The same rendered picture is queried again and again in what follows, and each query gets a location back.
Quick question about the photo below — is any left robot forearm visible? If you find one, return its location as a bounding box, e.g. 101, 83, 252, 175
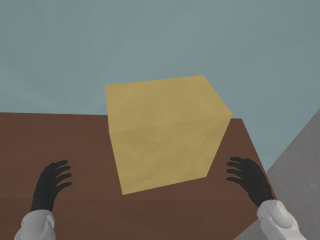
14, 209, 56, 240

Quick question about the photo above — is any right robot forearm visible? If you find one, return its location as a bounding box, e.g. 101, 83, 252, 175
257, 199, 306, 240

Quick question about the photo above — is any robot left hand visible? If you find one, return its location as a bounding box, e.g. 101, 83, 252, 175
30, 160, 72, 212

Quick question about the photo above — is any robot right hand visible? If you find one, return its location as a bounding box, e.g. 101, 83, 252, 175
226, 157, 274, 207

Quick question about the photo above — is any pedestal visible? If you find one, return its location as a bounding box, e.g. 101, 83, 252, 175
0, 112, 278, 240

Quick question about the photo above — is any carton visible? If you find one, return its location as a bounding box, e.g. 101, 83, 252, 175
105, 75, 233, 195

